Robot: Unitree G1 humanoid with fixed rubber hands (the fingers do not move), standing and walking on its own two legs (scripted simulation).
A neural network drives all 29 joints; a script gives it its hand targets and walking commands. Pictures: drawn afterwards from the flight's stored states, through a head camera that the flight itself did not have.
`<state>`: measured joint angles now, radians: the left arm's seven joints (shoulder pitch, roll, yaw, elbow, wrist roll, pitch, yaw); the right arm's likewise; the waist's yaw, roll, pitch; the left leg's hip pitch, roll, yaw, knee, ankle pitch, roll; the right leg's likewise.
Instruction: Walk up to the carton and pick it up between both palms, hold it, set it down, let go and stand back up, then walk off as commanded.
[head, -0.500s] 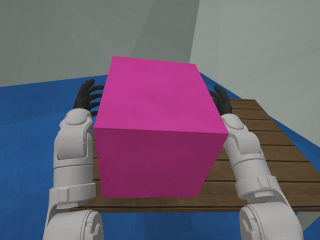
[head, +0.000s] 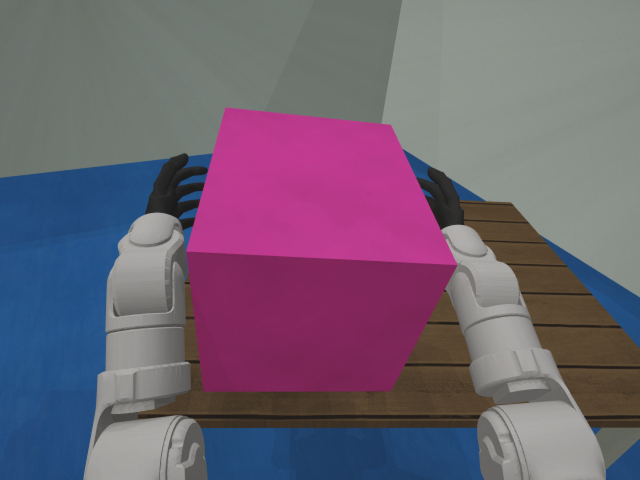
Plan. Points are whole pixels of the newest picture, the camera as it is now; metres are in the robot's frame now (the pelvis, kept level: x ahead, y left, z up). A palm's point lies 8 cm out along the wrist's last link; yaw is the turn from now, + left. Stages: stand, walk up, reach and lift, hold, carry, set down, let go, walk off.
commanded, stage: hold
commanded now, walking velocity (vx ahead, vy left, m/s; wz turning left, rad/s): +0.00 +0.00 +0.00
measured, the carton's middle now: (306, 245) +0.40 +0.01 +0.16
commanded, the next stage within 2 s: none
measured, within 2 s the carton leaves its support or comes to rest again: neither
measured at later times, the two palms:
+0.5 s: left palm (165, 220) +0.36 +0.18 +0.23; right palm (443, 230) +0.36 -0.16 +0.22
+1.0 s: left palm (168, 223) +0.36 +0.17 +0.22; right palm (444, 234) +0.36 -0.16 +0.21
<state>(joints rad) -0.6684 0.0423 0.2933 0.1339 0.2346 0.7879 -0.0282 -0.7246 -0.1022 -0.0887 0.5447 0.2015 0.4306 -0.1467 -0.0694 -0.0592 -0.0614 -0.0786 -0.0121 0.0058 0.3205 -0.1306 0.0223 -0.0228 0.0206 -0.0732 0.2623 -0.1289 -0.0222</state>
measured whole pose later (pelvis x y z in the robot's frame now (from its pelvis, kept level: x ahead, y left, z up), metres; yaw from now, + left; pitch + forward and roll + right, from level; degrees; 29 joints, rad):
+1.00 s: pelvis +0.00 +0.00 +0.00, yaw -1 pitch -6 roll -1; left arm -0.67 0.04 0.29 0.14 0.23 0.77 -0.02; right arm -0.72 -0.11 -0.08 0.53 0.20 0.42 -0.15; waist -0.06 -0.06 -0.05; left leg -0.10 -0.01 0.02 0.31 -0.12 0.03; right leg -0.05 0.02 -0.06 0.26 -0.12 -0.02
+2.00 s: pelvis +0.00 +0.00 +0.00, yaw +0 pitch -7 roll -1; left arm -0.64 0.04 0.30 0.11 0.23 0.79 -0.04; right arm -0.70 -0.10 -0.06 0.52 0.20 0.45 -0.16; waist -0.07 -0.07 -0.04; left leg -0.06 -0.01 0.01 0.32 -0.13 0.02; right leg -0.01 0.02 -0.07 0.26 -0.13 -0.02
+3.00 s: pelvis +0.00 +0.00 +0.00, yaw +0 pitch -7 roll -1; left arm -0.65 0.03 0.29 0.12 0.24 0.80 -0.03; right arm -0.70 -0.11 -0.07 0.52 0.22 0.45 -0.16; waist -0.07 -0.05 -0.05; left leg -0.06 -0.01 0.01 0.32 -0.14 0.03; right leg -0.01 0.02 -0.06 0.26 -0.13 -0.02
